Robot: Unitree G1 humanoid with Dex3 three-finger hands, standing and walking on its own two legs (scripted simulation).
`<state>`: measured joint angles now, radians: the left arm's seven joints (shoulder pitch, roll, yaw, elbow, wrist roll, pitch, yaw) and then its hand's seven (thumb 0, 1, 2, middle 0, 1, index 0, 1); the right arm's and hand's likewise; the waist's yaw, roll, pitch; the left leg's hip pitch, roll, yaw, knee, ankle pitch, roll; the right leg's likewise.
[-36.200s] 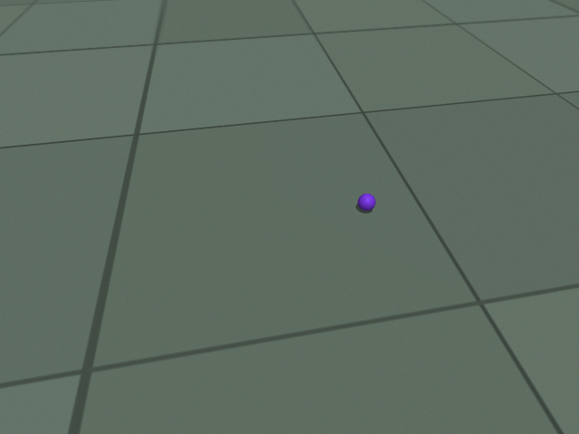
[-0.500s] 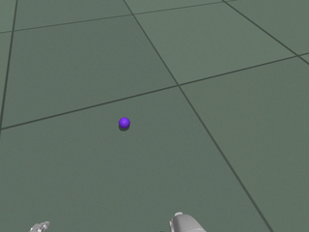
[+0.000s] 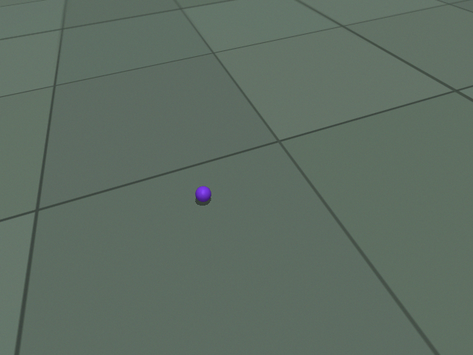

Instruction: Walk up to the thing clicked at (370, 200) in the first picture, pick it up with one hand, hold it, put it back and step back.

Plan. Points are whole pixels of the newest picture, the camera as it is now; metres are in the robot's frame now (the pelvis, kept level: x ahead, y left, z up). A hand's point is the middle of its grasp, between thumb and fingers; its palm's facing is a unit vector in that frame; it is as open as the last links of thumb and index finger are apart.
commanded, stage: step back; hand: left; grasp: from above
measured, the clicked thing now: (203, 193) +1.06 +0.25 -0.72
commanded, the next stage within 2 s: stand in 0.88 s
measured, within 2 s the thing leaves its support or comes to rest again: neither
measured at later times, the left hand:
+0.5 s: hand out of the picture +0.12 +0.26 -0.14, palm faces +0.04 -0.93 -0.37, open 7.4 cm
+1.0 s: hand out of the picture +0.14 +0.28 -0.14, palm faces +0.03 -0.94 -0.34, open 7.4 cm
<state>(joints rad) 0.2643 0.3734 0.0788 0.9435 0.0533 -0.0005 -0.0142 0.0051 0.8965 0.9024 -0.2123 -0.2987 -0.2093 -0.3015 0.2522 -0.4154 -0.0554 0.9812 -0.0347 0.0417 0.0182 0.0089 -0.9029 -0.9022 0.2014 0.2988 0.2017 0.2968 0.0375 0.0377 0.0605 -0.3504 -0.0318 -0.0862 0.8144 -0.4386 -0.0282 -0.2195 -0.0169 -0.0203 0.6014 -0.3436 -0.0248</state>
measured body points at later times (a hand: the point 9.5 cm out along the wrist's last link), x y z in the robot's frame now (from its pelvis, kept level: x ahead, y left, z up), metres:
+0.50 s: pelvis +0.03 -0.01 +0.00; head +0.04 -0.01 +0.45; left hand +0.11 +0.30 -0.11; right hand +0.10 -0.32 -0.13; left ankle +0.02 +0.13 -0.71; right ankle +0.05 -0.12 -0.73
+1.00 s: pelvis +0.05 +0.02 +0.01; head +0.06 +0.02 +0.46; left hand +0.14 +0.33 -0.11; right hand +0.17 -0.27 -0.11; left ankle +0.04 +0.13 -0.73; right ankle +0.05 -0.12 -0.73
